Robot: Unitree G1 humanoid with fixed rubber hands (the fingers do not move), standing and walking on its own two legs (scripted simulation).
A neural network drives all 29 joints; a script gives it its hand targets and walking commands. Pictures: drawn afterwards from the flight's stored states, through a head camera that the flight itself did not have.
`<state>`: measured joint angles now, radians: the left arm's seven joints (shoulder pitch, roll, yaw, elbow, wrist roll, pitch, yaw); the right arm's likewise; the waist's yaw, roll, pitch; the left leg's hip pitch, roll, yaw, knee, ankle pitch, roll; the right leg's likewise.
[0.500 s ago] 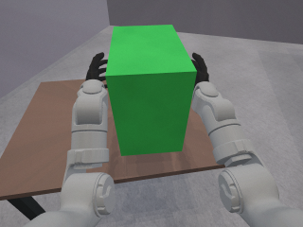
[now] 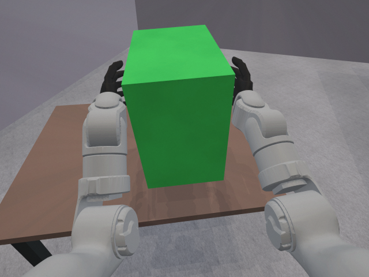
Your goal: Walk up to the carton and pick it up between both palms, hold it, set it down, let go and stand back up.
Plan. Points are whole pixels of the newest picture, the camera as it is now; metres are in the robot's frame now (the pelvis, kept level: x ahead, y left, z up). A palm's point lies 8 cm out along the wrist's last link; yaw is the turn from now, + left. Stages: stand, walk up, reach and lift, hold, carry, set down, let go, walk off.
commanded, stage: hold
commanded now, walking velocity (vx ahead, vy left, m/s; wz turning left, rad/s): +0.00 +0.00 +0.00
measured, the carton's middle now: (177, 103) +0.42 +0.00 +0.22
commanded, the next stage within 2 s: none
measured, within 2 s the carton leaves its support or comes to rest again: neither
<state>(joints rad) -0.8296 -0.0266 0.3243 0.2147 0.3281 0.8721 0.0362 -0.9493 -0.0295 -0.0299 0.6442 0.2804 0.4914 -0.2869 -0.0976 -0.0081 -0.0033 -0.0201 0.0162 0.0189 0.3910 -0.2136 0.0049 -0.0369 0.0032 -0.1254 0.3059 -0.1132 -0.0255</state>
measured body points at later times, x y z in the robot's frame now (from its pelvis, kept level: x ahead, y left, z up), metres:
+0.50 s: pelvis +0.01 +0.00 +0.00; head -0.05 +0.01 +0.45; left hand +0.38 +0.14 +0.25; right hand +0.39 -0.13 +0.25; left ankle +0.01 +0.11 -0.75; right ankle +0.05 -0.10 -0.75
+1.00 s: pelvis +0.00 +0.00 +0.00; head -0.06 +0.01 +0.45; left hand +0.38 +0.14 +0.26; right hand +0.39 -0.12 +0.25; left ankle +0.01 +0.11 -0.75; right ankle +0.05 -0.10 -0.75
